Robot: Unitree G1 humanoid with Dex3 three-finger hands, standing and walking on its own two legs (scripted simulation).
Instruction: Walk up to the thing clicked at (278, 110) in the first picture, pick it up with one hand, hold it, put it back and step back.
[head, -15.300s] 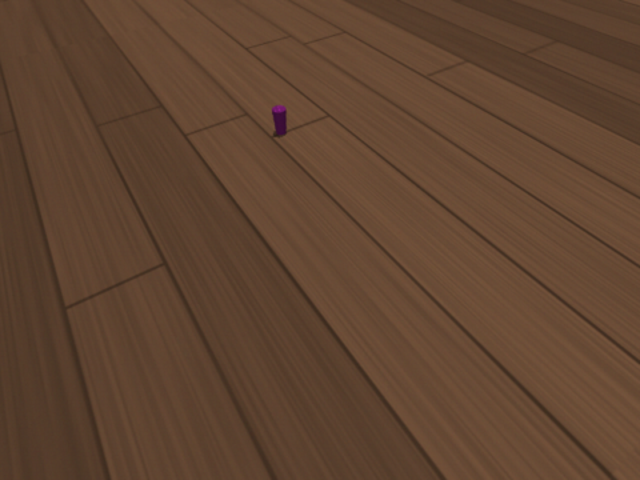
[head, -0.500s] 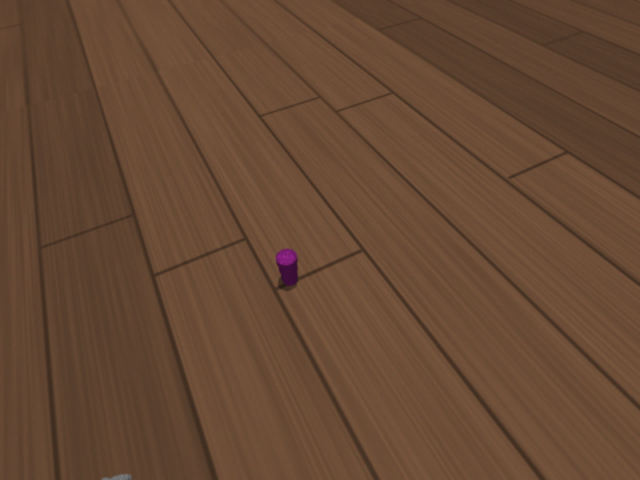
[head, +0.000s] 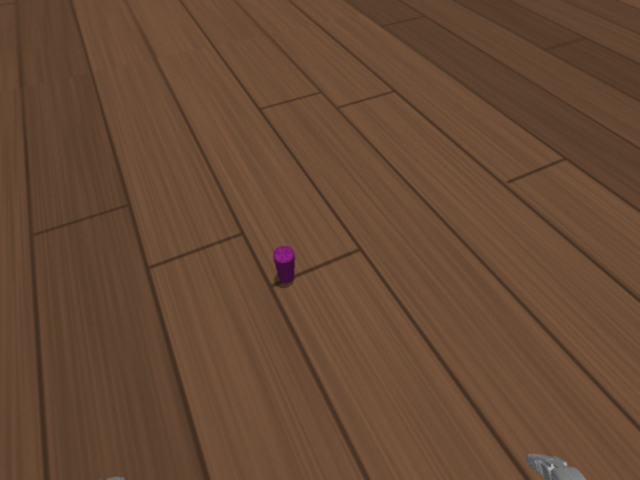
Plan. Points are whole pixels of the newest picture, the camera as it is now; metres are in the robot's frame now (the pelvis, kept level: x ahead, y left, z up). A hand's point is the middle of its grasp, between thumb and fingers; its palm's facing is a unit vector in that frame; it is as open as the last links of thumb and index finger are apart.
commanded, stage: stand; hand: left
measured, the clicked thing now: (285, 266) +0.90 +0.15 -0.70
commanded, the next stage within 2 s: walk up in 0.98 s
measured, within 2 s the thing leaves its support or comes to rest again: neither
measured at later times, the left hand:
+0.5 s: hand out of the picture +0.05 +0.25 -0.14, palm faces -0.04 -0.94 -0.35, open 7.4 cm
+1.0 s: hand out of the picture +0.06 +0.24 -0.14, palm faces -0.05 -0.94 -0.34, open 7.4 cm
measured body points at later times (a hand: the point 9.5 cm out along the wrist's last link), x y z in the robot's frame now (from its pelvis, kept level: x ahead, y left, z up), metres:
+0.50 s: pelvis -0.03 -0.01 +0.01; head -0.02 -0.01 +0.46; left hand +0.05 +0.29 -0.12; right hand +0.04 -0.31 -0.12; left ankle +0.00 +0.12 -0.73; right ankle -0.03 -0.14 -0.73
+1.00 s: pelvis -0.02 -0.01 +0.01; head -0.01 -0.01 +0.46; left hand +0.07 +0.29 -0.12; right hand +0.05 -0.31 -0.12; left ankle +0.00 +0.12 -0.73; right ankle -0.03 -0.14 -0.73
